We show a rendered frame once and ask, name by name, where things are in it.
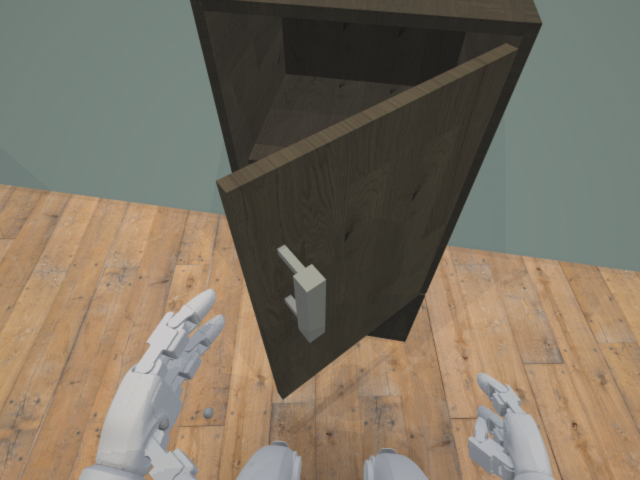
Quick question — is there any cupboard door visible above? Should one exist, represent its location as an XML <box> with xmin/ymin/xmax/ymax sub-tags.
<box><xmin>216</xmin><ymin>43</ymin><xmax>518</xmax><ymax>399</ymax></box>

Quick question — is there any robot right thigh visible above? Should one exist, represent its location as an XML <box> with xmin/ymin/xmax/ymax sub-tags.
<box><xmin>363</xmin><ymin>453</ymin><xmax>429</xmax><ymax>480</ymax></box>

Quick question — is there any robot left thigh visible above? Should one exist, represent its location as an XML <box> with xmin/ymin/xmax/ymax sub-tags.
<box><xmin>236</xmin><ymin>445</ymin><xmax>301</xmax><ymax>480</ymax></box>

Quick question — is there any handle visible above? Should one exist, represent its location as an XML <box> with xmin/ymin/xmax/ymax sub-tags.
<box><xmin>277</xmin><ymin>245</ymin><xmax>326</xmax><ymax>343</ymax></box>

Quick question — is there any robot left hand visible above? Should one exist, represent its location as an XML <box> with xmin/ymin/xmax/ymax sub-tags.
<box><xmin>96</xmin><ymin>289</ymin><xmax>225</xmax><ymax>480</ymax></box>

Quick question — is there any robot right hand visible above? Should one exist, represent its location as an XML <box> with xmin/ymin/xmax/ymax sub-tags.
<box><xmin>469</xmin><ymin>373</ymin><xmax>553</xmax><ymax>480</ymax></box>

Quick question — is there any robot thigh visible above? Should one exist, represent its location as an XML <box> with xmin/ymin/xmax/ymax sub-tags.
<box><xmin>363</xmin><ymin>453</ymin><xmax>429</xmax><ymax>480</ymax></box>
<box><xmin>236</xmin><ymin>445</ymin><xmax>301</xmax><ymax>480</ymax></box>

